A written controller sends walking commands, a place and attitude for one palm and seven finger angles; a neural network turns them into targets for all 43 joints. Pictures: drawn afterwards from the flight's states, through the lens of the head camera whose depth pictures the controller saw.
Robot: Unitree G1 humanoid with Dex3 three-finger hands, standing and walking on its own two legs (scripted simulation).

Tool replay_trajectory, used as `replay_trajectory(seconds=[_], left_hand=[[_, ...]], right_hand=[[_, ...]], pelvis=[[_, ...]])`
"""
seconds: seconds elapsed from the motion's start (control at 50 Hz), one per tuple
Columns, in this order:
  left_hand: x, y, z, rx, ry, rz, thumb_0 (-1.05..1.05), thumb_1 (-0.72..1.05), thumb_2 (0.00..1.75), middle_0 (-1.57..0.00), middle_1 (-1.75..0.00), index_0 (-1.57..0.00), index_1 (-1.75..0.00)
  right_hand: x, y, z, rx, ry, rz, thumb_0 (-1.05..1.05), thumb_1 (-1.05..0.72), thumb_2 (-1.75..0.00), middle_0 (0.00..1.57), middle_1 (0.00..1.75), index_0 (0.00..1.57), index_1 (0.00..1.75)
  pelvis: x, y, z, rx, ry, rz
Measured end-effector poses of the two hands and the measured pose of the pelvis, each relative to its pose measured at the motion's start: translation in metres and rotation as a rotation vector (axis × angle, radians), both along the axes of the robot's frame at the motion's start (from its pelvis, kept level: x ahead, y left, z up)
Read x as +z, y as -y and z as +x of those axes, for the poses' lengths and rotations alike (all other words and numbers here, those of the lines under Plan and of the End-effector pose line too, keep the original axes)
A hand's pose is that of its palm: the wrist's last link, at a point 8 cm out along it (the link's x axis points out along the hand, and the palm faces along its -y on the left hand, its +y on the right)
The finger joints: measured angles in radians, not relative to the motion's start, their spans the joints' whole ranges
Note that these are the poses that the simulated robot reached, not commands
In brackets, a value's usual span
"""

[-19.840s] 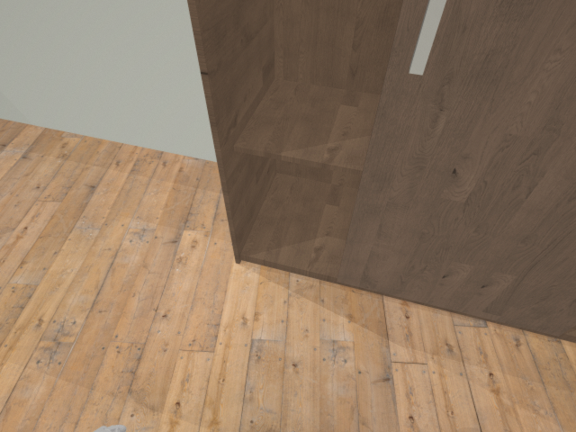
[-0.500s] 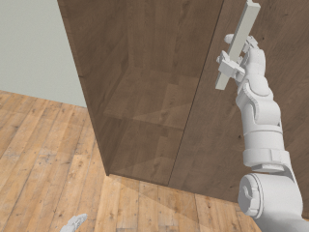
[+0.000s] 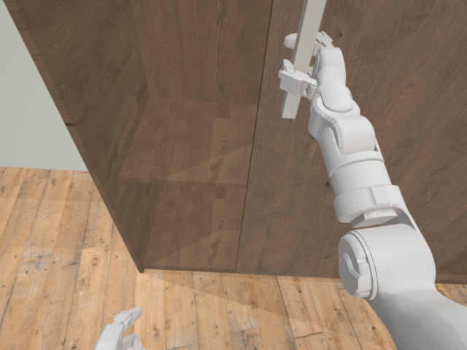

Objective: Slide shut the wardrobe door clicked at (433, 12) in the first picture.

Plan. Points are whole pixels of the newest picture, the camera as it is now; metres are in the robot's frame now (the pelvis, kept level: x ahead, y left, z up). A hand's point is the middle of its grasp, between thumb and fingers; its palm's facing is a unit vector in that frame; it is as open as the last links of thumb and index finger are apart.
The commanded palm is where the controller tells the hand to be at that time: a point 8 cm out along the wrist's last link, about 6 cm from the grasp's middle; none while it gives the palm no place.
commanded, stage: tug the door sideways, standing still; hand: right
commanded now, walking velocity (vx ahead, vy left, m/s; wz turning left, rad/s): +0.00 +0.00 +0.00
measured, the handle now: (299, 54) +0.52 -0.07 +0.26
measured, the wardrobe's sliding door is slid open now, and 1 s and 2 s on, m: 0.40 0.37 0.12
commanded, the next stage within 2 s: step sideways, sliding the door along in 0.22 s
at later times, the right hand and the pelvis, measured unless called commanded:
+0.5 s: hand (271, 81) +0.47 -0.02 +0.24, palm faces -0.10 +0.99 -0.10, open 6.6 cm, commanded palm +0.45 -0.07 +0.25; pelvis -0.03 -0.01 -0.01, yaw +6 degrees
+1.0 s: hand (261, 81) +0.47 -0.01 +0.24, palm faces +0.04 +1.00 -0.09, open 6.6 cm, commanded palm +0.46 +0.01 +0.24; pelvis +0.00 +0.09 -0.02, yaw +0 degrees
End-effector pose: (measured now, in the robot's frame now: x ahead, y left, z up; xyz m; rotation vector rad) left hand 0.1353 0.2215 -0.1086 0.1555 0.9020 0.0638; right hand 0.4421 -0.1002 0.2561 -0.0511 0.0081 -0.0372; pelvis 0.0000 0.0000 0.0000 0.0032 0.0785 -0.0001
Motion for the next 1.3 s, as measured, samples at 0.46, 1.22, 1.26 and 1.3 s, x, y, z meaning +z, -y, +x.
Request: replay_trajectory(seconds=[0.46,1.22,1.26,1.3], left_hand=[[-0.02,-0.01,-0.124,0.216,-0.122,0.041,0.01,0.9,0.9,-0.2,-0.3,-0.2,-0.3],[-0.016,-0.124,0.134,-0.134,0.108,-0.048,0.01,0.9,0.9,-0.2,-0.3,-0.2,-0.3],[-0.014,-0.137,0.142,-0.135,0.124,-0.055,0.01,0.9,0.9,-0.2,-0.3,-0.2,-0.3],[-0.012,-0.149,0.146,-0.13,0.124,-0.059,0.01,0.9,0.9,-0.2,-0.29,-0.2,-0.3]], right_hand=[[-0.01,-0.019,0.008,0.137,0.18,-0.037,-0.04,-0.68,-0.78,0.36,1.37,0.21,1.37],[-0.023,-0.068,0.009,-0.084,0.39,-0.121,-0.08,-0.74,-0.85,0.49,1.41,0.09,1.3],[-0.024,-0.075,0.009,-0.091,0.393,-0.128,-0.09,-0.73,-0.85,0.49,1.41,0.08,1.29],[-0.024,-0.084,0.009,-0.095,0.397,-0.135,-0.09,-0.73,-0.85,0.49,1.41,0.08,1.29]], pelvis=[[-0.007,0.015,-0.028,0.087,-0.008,-0.005],[-0.022,-0.17,0.043,-0.076,0.127,-0.002],[-0.02,-0.179,0.047,-0.073,0.123,0.002],[-0.016,-0.188,0.05,-0.082,0.12,0.002]])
